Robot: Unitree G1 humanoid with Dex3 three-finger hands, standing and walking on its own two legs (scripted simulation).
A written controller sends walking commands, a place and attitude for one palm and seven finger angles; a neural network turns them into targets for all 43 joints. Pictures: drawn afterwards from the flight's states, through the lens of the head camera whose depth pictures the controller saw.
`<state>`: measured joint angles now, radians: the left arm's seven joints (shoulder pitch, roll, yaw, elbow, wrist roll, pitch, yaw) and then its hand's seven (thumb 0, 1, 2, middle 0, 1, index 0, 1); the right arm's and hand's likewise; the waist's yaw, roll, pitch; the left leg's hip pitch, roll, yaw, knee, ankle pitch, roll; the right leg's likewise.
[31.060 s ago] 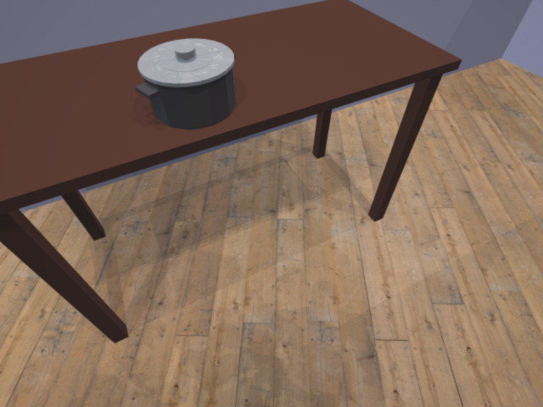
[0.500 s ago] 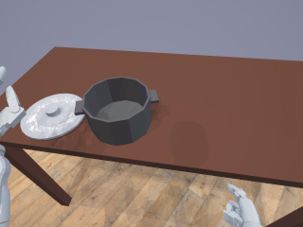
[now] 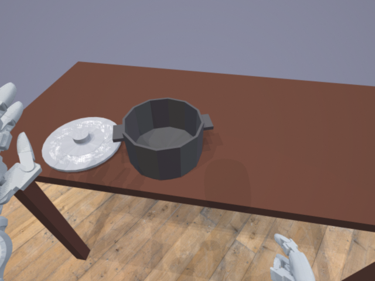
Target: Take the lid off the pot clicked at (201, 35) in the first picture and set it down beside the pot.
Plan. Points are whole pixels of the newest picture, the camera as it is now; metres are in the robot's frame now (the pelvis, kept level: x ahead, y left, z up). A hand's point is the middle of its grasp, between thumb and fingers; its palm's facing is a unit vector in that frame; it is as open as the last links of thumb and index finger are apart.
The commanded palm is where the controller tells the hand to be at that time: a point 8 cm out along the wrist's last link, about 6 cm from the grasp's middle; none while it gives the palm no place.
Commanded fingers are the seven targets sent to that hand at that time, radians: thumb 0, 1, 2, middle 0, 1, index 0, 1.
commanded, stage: draw the hand back to the body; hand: left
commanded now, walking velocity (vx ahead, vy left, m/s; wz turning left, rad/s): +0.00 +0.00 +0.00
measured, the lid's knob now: (81, 136) +0.44 +0.36 +0.04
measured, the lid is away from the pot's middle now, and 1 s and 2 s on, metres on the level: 0.24 0.24 0.24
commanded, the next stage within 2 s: step back with the hand held close in 0.20 s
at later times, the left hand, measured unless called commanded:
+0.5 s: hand (21, 169) +0.19 +0.25 +0.24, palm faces +0.43 -0.81 -0.39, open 7.4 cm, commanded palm +0.12 +0.29 +0.23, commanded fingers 0.00 0.90 0.90 -0.20 -0.30 -0.20 -0.30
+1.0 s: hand out of the picture +0.13 +0.25 +0.22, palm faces +0.35 -0.84 -0.42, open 7.4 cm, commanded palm +0.07 +0.31 +0.23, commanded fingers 0.00 0.90 0.90 -0.20 -0.30 -0.20 -0.30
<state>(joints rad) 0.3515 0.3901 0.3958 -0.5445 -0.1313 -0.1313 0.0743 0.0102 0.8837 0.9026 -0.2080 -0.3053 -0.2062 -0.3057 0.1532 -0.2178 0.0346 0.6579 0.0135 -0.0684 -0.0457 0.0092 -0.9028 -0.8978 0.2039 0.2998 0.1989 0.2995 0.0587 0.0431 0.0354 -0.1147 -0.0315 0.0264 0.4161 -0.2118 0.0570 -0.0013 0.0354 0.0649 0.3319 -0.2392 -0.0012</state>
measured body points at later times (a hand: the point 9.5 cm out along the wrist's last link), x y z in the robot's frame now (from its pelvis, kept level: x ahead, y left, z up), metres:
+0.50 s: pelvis -0.02 +0.02 +0.00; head -0.01 +0.03 +0.45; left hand +0.16 +0.30 +0.26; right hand +0.18 -0.21 -0.07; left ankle +0.02 +0.08 -0.74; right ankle -0.03 -0.13 -0.74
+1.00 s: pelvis -0.08 +0.04 -0.02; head -0.07 +0.06 +0.43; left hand +0.11 +0.30 +0.24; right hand +0.06 -0.21 -0.09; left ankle +0.01 +0.08 -0.74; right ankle -0.07 -0.11 -0.74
